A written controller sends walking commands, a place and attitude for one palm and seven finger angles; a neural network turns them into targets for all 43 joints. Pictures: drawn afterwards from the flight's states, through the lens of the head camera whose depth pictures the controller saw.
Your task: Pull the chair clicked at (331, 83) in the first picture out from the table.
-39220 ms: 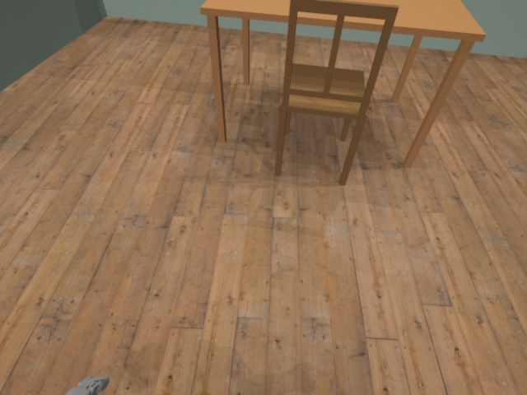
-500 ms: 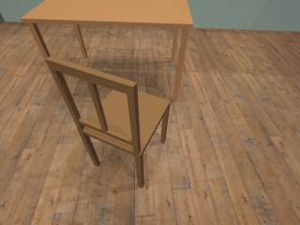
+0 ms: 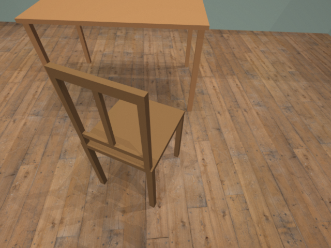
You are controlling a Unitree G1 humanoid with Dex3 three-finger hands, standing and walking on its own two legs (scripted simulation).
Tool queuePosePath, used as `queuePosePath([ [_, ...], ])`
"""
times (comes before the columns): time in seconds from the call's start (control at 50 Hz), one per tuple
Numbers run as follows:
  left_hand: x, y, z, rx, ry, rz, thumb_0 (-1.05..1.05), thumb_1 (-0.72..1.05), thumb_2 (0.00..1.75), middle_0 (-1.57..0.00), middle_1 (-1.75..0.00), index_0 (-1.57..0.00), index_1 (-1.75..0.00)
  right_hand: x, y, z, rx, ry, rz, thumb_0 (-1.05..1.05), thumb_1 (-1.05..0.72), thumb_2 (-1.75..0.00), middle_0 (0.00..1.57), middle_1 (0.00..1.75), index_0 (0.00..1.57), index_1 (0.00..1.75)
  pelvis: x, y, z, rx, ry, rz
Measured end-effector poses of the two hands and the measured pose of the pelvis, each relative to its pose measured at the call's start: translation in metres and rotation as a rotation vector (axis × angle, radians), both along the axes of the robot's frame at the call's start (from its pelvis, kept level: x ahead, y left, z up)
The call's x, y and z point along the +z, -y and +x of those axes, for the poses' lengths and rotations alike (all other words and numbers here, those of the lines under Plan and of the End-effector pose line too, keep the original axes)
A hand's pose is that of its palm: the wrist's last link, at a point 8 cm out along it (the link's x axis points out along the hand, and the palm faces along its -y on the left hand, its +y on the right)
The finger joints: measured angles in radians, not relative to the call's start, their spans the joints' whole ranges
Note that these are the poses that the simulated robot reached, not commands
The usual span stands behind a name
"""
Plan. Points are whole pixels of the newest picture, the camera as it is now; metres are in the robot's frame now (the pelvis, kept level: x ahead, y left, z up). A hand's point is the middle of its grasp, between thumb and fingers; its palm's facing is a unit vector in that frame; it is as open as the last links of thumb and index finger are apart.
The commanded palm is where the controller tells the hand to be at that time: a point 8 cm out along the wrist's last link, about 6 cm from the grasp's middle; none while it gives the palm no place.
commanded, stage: look to check the result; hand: left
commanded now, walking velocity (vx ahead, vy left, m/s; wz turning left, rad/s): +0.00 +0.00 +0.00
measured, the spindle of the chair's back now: (105, 120) +0.56 +0.26 -0.09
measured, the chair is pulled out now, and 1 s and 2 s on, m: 0.57 0.57 0.57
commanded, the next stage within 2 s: stand and wait in 0.78 s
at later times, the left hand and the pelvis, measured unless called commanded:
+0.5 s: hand out of the picture +0.01 +0.18 -0.18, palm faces +0.02 -0.98 -0.19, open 7.3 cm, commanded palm none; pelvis +0.00 +0.00 +0.00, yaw +0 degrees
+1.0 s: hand out of the picture +0.03 +0.20 -0.17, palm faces +0.00 -0.98 -0.22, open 7.4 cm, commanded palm none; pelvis +0.01 +0.01 +0.00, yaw +0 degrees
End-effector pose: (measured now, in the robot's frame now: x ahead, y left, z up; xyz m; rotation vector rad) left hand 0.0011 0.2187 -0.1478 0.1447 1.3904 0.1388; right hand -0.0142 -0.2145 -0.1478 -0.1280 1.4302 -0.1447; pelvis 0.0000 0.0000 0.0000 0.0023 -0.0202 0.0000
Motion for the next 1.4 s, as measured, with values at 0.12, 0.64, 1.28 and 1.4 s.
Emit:
queuePosePath([
  [0.12,0.0,0.0,-0.002,0.004,-0.008,-0.002,0.0,0.91,0.9,-0.19,-0.3,-0.2,-0.3,0.0,-0.002,0.004,0.001,0.005,0.001,0.0,-0.91,-0.9,0.2,0.3,0.2,0.3,0.0,-0.001,0.001,0.0,0.0,-0.001],
  [0.64,0.001,-0.013,0.007,-0.002,0.005,0.011,0.0,0.91,0.9,-0.19,-0.3,-0.2,-0.3,0.005,0.007,0.024,0.016,0.042,-0.03,0.0,-0.91,-0.9,0.2,0.3,0.2,0.3,0.001,-0.005,0.006,0.001,0.001,-0.001],
  [1.28,0.008,-0.04,0.042,-0.028,0.055,0.058,0.0,0.91,0.9,-0.2,-0.3,-0.2,-0.3,0.015,0.029,0.062,0.052,0.091,-0.086,0.0,-0.91,-0.9,0.2,0.3,0.2,0.3,0.003,-0.008,0.016,0.004,-0.008,-0.001],
  [1.4,0.01,-0.044,0.048,-0.03,0.061,0.066,0.0,0.9,0.9,-0.2,-0.3,-0.2,-0.3,0.017,0.032,0.071,0.06,0.103,-0.093,0.0,-0.91,-0.9,0.2,0.3,0.2,0.3,0.004,-0.007,0.019,0.005,-0.009,-0.001],
])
